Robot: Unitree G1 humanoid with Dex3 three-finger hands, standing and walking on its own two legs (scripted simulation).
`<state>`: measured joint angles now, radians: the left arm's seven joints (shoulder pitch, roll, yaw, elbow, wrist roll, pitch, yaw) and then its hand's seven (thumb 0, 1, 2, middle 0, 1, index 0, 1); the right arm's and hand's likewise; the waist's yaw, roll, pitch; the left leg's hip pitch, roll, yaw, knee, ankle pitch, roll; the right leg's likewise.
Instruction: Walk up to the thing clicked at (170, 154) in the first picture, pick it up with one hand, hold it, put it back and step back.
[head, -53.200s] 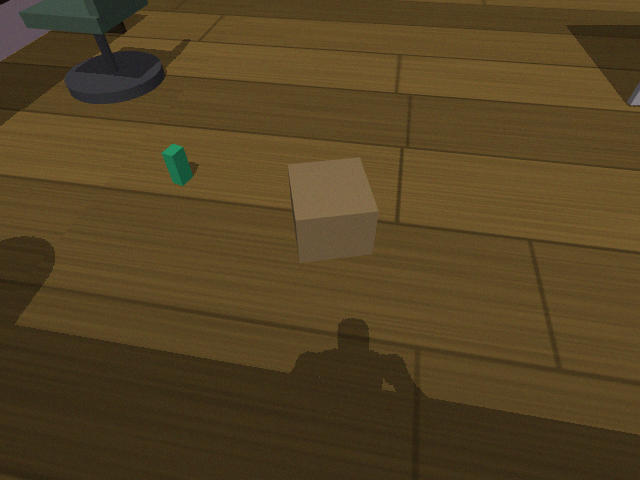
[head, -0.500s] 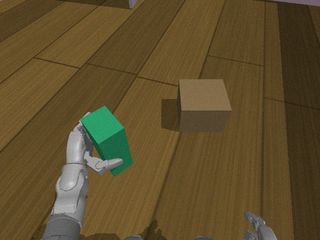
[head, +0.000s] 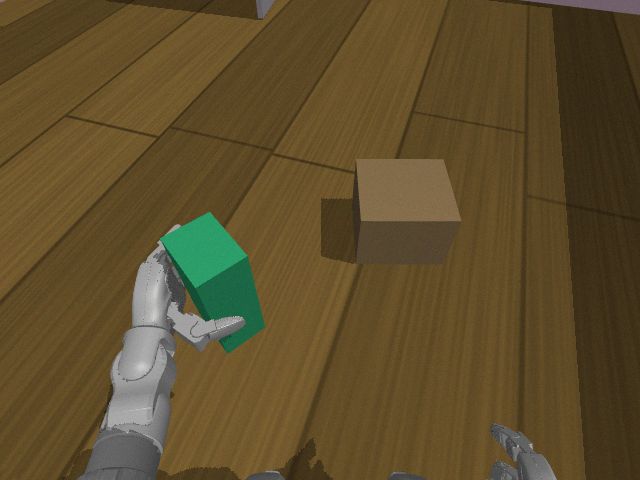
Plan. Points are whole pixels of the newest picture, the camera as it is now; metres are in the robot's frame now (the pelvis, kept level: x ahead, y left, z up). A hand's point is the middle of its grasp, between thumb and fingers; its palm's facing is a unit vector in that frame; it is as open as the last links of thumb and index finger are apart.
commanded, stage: hold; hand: left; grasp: from the side
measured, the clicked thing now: (219, 288) +0.33 +0.15 +0.05
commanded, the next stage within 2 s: crouch in 0.24 s
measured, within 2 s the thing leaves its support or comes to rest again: neither
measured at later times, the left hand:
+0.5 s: hand (205, 292) +0.32 +0.17 +0.05, palm faces +0.07 -1.00 +0.00, open 12.4 cm
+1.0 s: hand (226, 344) +0.34 +0.19 -0.15, palm faces +0.14 -0.99 -0.02, open 12.4 cm
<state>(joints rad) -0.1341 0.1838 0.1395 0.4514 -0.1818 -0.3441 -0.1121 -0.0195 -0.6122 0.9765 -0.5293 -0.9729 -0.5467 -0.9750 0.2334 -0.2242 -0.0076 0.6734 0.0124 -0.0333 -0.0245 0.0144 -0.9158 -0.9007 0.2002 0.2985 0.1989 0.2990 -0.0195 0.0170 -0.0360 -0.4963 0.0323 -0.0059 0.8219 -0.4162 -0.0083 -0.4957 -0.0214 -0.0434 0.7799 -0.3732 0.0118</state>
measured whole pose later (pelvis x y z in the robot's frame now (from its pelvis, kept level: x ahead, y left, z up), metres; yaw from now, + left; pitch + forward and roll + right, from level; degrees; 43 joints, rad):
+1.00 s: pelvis -0.03 +0.00 -0.14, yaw +0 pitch +27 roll -2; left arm -0.32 0.22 0.26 0.82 -0.15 -0.73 -0.10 -0.02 -0.61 0.98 -0.54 -0.96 -0.56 -0.96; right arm 0.18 -0.27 -0.02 0.68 -0.05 -0.05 0.06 0.01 -0.89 -0.90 0.20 0.30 0.20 0.30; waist -0.06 0.00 -0.19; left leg -1.35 0.03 -0.04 1.53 -0.65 -0.01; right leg -1.35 -0.04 -0.05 1.49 -0.60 0.01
